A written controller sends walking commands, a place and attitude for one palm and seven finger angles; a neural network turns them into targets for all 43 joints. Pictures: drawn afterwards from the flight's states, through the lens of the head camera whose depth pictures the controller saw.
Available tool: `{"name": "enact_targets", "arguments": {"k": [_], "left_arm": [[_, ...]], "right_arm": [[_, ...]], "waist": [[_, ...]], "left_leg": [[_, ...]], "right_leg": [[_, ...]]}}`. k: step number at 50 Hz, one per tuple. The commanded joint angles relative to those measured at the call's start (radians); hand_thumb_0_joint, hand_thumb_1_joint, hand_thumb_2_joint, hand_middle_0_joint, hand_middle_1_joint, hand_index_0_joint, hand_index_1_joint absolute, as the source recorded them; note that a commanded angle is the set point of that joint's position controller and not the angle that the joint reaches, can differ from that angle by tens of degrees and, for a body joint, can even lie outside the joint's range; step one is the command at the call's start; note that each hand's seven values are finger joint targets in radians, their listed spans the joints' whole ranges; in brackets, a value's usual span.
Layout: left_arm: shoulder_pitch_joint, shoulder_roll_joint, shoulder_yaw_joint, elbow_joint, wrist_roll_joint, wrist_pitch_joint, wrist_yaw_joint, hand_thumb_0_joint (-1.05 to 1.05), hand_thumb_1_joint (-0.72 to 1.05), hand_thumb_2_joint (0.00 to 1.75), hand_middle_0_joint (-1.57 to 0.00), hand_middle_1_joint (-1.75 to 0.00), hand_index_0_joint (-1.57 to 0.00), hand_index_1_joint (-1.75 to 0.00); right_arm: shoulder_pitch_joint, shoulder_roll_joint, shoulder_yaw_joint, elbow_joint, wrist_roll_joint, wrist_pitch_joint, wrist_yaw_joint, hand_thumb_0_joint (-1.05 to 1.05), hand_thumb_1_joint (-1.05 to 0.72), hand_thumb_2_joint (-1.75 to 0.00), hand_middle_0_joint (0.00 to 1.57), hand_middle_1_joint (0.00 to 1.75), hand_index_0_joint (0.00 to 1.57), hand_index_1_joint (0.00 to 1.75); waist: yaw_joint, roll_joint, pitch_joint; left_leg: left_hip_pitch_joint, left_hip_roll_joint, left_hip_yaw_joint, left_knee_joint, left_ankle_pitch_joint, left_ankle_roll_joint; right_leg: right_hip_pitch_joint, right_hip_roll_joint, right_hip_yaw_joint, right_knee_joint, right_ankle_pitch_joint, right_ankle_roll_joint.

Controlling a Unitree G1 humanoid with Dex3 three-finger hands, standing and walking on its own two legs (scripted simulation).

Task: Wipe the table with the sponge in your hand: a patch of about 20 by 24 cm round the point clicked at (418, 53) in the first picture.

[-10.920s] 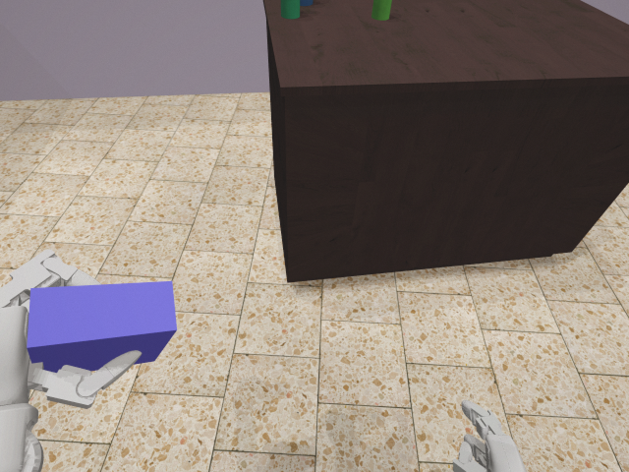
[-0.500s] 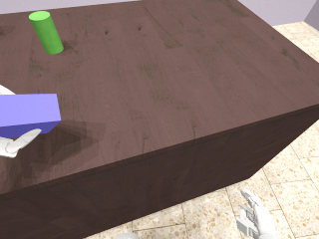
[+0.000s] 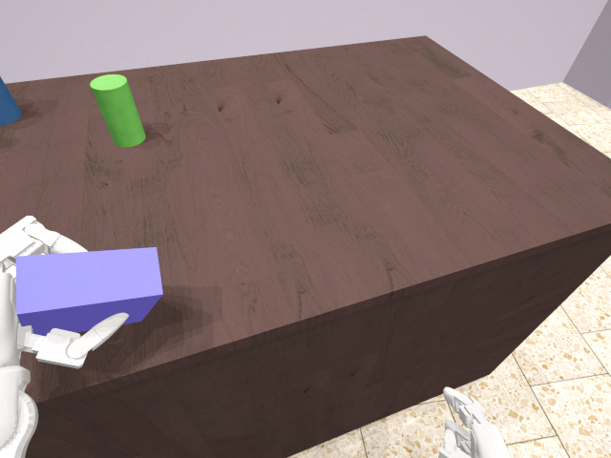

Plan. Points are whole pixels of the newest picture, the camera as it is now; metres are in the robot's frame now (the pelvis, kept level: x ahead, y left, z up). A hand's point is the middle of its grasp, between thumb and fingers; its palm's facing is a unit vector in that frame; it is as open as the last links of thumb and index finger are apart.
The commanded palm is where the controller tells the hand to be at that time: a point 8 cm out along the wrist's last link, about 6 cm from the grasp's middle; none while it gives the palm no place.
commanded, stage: come to a stop and stand still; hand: left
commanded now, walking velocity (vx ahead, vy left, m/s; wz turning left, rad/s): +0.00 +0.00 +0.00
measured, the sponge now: (109, 292) +0.23 +0.23 +0.15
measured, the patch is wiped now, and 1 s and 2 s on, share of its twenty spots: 0.00 0.00 0.00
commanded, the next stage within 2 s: look again from close up in 0.40 s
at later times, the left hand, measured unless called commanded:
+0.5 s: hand (95, 276) +0.24 +0.24 +0.17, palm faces +0.44 -0.82 -0.36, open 9.4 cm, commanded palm +0.18 +0.27 +0.18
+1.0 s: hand (75, 238) +0.27 +0.26 +0.19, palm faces +0.48 -0.77 -0.42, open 9.4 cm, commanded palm +0.18 +0.26 +0.19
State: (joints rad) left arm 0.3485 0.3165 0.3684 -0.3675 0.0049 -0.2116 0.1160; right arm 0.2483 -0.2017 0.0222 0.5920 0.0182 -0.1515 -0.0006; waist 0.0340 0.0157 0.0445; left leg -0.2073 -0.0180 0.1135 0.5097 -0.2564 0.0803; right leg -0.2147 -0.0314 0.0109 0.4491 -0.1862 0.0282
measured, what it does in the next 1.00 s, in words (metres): stands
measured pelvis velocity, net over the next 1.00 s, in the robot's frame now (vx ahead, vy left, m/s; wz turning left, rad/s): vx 0.02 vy -0.03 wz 0.05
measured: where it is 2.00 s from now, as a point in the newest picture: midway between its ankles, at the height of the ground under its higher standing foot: outside the picture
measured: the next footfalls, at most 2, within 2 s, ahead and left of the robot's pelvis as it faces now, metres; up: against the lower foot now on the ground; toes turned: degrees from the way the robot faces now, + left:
none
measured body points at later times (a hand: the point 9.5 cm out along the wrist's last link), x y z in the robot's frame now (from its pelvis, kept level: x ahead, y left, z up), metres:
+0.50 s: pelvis +0.03 -0.01 +0.00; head +0.05 +0.00 +0.45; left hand +0.21 +0.28 +0.19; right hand +0.23 -0.23 -0.06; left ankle +0.02 +0.06 -0.74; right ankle +0.04 -0.16 -0.74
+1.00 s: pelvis +0.02 -0.03 +0.00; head +0.03 -0.01 +0.45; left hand +0.23 +0.30 +0.22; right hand +0.21 -0.23 -0.08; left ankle +0.02 +0.06 -0.74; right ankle +0.04 -0.16 -0.74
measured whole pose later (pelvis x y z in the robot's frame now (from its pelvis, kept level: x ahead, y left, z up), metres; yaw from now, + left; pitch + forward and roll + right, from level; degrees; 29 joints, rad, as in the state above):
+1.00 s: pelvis +0.02 -0.03 +0.00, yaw +3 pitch -1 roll +0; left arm 0.10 0.48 0.39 -0.32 -0.01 -0.05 0.06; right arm 0.20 -0.22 0.04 0.60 -0.01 -0.10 -0.01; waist 0.05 -0.03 0.05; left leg -0.23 -0.03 0.06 0.49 -0.25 0.04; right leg -0.25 -0.03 -0.03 0.50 -0.24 0.00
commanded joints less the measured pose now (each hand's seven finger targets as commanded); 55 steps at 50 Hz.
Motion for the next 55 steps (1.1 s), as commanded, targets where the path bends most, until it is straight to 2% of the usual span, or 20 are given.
{"name": "enact_targets", "arguments": {"k": [1, 13, 14, 15, 19, 20, 24, 25, 29, 30, 34, 35, 43, 44, 45, 46, 47, 49, 50, 55], "left_arm": [[-0.114, 0.172, 0.052, -0.208, -0.005, -0.055, 0.004, 0.00, 0.10, 1.30, -1.20, -1.60, -1.20, -1.60], [-0.045, 0.181, 0.059, -0.270, -0.034, -0.041, -0.001, 0.00, 0.10, 1.30, -1.20, -1.60, -1.20, -1.60], [-0.028, 0.203, 0.088, -0.260, -0.033, -0.030, 0.003, 0.00, 0.10, 1.30, -1.20, -1.60, -1.20, -1.60], [-0.013, 0.144, 0.032, -0.251, -0.039, -0.031, -0.004, 0.00, 0.10, 1.30, -1.20, -1.60, -1.20, -1.60], [-0.017, 0.196, 0.079, -0.267, -0.039, -0.020, 0.004, 0.00, 0.10, 1.30, -1.20, -1.60, -1.20, -1.60], [-0.002, 0.155, 0.041, -0.255, -0.043, -0.023, -0.001, 0.00, 0.10, 1.30, -1.20, -1.60, -1.20, -1.60], [-0.011, 0.207, 0.087, -0.269, -0.042, -0.017, 0.008, 0.00, 0.10, 1.30, -1.20, -1.60, -1.20, -1.60], [0.009, 0.149, 0.034, -0.241, -0.048, -0.018, 0.000, 0.00, 0.10, 1.30, -1.20, -1.60, -1.20, -1.60], [0.012, 0.208, 0.091, -0.254, -0.042, -0.012, 0.010, 0.00, 0.10, 1.30, -1.20, -1.60, -1.20, -1.60], [0.022, 0.149, 0.035, -0.234, -0.048, -0.015, 0.002, 0.00, 0.10, 1.30, -1.20, -1.60, -1.20, -1.60], [0.020, 0.207, 0.086, -0.259, -0.042, -0.012, 0.011, 0.00, 0.10, 1.30, -1.20, -1.60, -1.20, -1.60], [0.032, 0.153, 0.036, -0.237, -0.049, -0.014, 0.004, 0.00, 0.10, 1.30, -1.20, -1.60, -1.20, -1.60], [0.015, 0.179, 0.055, -0.251, -0.043, -0.018, 0.009, 0.00, 0.10, 1.30, -1.20, -1.60, -1.20, -1.60], [-0.845, 0.908, 0.329, -0.687, -0.041, -0.168, 0.027, 0.00, 0.10, 1.30, -1.20, -1.60, -1.20, -1.60], [-0.527, 0.418, 0.234, -0.033, 0.052, 0.040, -0.021, 0.00, 0.10, 1.30, -1.20, -1.60, -1.20, -1.60], [-0.421, 0.299, 0.087, -0.022, 0.001, 0.077, -0.036, 0.00, 0.10, 1.30, -1.20, -1.60, -1.20, -1.60], [-0.352, 0.288, 0.118, -0.126, -0.003, 0.104, -0.046, 0.00, 0.10, 1.30, -1.20, -1.60, -1.20, -1.60], [-0.274, 0.201, 0.044, -0.136, -0.065, 0.221, -0.082, 0.00, 0.10, 1.30, -1.20, -1.60, -1.20, -1.60], [-0.238, 0.181, 0.010, -0.229, -0.062, 0.245, -0.082, 0.00, 0.10, 1.30, -1.20, -1.60, -1.20, -1.60], [-0.202, 0.346, 0.041, -0.425, 0.105, 0.315, -0.047, 0.00, 0.10, 1.30, -1.20, -1.60, -1.20, -1.60]], "right_arm": [[-0.114, -0.117, -0.053, -0.164, 0.002, -0.062, -0.013, 0.00, -0.90, -0.90, 0.20, 0.30, 0.20, 0.30], [-0.131, -0.120, -0.062, -0.174, 0.002, -0.029, -0.019, 0.00, -0.90, -0.90, 0.20, 0.30, 0.20, 0.30], [-0.156, -0.121, -0.058, -0.173, 0.006, -0.026, -0.020, 0.00, -0.90, -0.90, 0.20, 0.30, 0.20, 0.30], [-0.139, -0.113, -0.053, -0.176, 0.001, -0.018, -0.020, 0.00, -0.90, -0.90, 0.20, 0.30, 0.20, 0.30], [-0.163, -0.122, -0.054, -0.178, 0.006, -0.012, -0.025, 0.00, -0.90, -0.90, 0.20, 0.30, 0.20, 0.30], [-0.145, -0.116, -0.051, -0.178, 0.000, -0.004, -0.025, 0.00, -0.90, -0.90, 0.20, 0.30, 0.20, 0.30], [-0.170, -0.121, -0.052, -0.182, 0.005, -0.004, -0.030, 0.00, -0.90, -0.90, 0.20, 0.30, 0.20, 0.30], [-0.154, -0.113, -0.047, -0.182, -0.001, 0.003, -0.031, 0.00, -0.90, -0.90, 0.20, 0.30, 0.20, 0.30], [-0.171, -0.121, -0.052, -0.182, 0.004, 0.000, -0.036, 0.00, -0.90, -0.90, 0.20, 0.30, 0.20, 0.30], [-0.151, -0.115, -0.048, -0.181, -0.001, 0.006, -0.035, 0.00, -0.90, -0.90, 0.20, 0.30, 0.20, 0.30], [-0.168, -0.122, -0.053, -0.178, 0.005, 0.002, -0.039, 0.00, -0.90, -0.90, 0.20, 0.30, 0.20, 0.30], [-0.152, -0.118, -0.049, -0.177, -0.001, 0.007, -0.038, 0.00, -0.90, -0.90, 0.20, 0.30, 0.20, 0.30], [-0.140, -0.127, -0.063, -0.175, 0.002, 0.004, -0.042, 0.00, -0.90, -0.90, 0.20, 0.30, 0.20, 0.30], [0.020, -0.151, 0.077, -0.301, 0.066, 0.034, -0.111, 0.00, -0.90, -0.90, 0.20, 0.30, 0.20, 0.30], [-0.189, -0.097, -0.055, -0.176, -0.064, -0.010, -0.069, 0.00, -0.90, -0.90, 0.20, 0.30, 0.20, 0.30], [-0.199, -0.143, -0.039, -0.191, -0.045, -0.025, -0.015, 0.00, -0.90, -0.90, 0.20, 0.30, 0.20, 0.30], [-0.183, -0.173, -0.059, -0.160, -0.045, -0.013, -0.010, 0.00, -0.90, -0.90, 0.20, 0.30, 0.20, 0.30], [-0.245, -0.160, -0.046, -0.163, -0.007, -0.010, -0.012, 0.00, -0.90, -0.90, 0.20, 0.30, 0.20, 0.30], [-0.244, -0.154, -0.039, -0.161, -0.018, -0.017, -0.008, 0.00, -0.90, -0.90, 0.20, 0.30, 0.20, 0.30], [-0.315, -0.143, -0.006, -0.212, -0.018, 0.027, 0.000, 0.00, -0.90, -0.90, 0.20, 0.30, 0.20, 0.30]], "waist": [[-0.011, 0.052, -0.067], [-0.010, 0.031, -0.163], [-0.008, 0.052, -0.171], [-0.010, 0.037, -0.151], [-0.010, 0.046, -0.146], [-0.010, 0.036, -0.134], [-0.009, 0.043, -0.141], [-0.010, 0.021, -0.118], [-0.010, 0.011, -0.141], [-0.013, 0.010, -0.124], [-0.012, 0.015, -0.139], [-0.013, 0.013, -0.128], [-0.018, 0.013, -0.111], [-0.076, 0.153, -0.136], [0.069, 0.136, -0.256], [0.009, 0.060, -0.150], [0.033, 0.138, -0.289], [0.054, 0.225, -0.331], [0.077, 0.181, -0.302], [0.051, 0.060, -0.192]], "left_leg": [[-0.043, 0.124, -0.154, -0.204, -0.079, -0.065], [0.090, 0.103, -0.119, -0.098, 0.369, -0.094], [0.110, 0.098, -0.110, -0.106, 0.359, -0.098], [0.090, 0.104, -0.115, -0.104, 0.359, -0.089], [0.087, 0.100, -0.116, -0.124, 0.296, -0.094], [0.069, 0.105, -0.121, -0.125, 0.285, -0.086], [0.076, 0.106, -0.124, -0.149, 0.214, -0.089], [0.046, 0.110, -0.126, -0.152, 0.171, -0.077], [0.062, 0.105, -0.127, -0.149, 0.161, -0.077], [0.045, 0.106, -0.127, -0.152, 0.147, -0.071], [0.058, 0.106, -0.133, -0.154, 0.173, -0.077], [0.043, 0.109, -0.133, -0.158, 0.157, -0.071], [0.024, 0.114, -0.147, -0.164, 0.122, -0.067], [-0.183, 0.113, -0.184, -0.182, -0.021, -0.045], [0.075, 0.054, -0.131, -0.125, 0.286, -0.135], [0.040, 0.058, -0.177, -0.119, 0.497, -0.175], [0.185, 0.090, -0.158, -0.078, 0.575, -0.175], [0.226, 0.085, -0.160, -0.077, 0.466, -0.160], [0.188, 0.080, -0.141, -0.080, 0.464, -0.156], [0.001, 0.055, -0.126, -0.082, 0.203, -0.102]], "right_leg": [[0.042, 0.015, -0.008, -0.044, 0.010, -0.047], [0.089, -0.017, -0.001, -0.036, 0.270, -0.054], [0.069, -0.009, 0.006, -0.037, 0.248, -0.051], [0.073, -0.015, -0.012, -0.048, 0.252, -0.050], [0.067, -0.015, 0.013, -0.052, 0.223, -0.053], [0.073, -0.018, -0.004, -0.062, 0.221, -0.052], [0.068, -0.018, 0.018, -0.067, 0.178, -0.052], [0.072, -0.022, 0.005, -0.086, 0.162, -0.050], [0.076, -0.028, 0.032, -0.089, 0.170, -0.054], [0.075, -0.030, 0.018, -0.099, 0.159, -0.053], [0.081, -0.029, 0.029, -0.087, 0.172, -0.053], [0.081, -0.032, 0.016, -0.098, 0.158, -0.052], [0.083, -0.038, 0.034, -0.098, 0.142, -0.058], [0.107, 0.045, -0.021, 0.091, -0.117, 0.026], [0.057, 0.059, -0.084, 0.083, 0.029, -0.090], [-0.023, 0.069, -0.132, 0.035, 0.091, -0.083], [-0.043, 0.074, -0.108, 0.077, 0.124, -0.071], [-0.074, 0.054, -0.080, 0.091, 0.033, -0.063], [-0.036, 0.041, -0.104, 0.072, 0.070, -0.070], [-0.024, 0.046, -0.114, 0.069, 0.049, -0.070]]}}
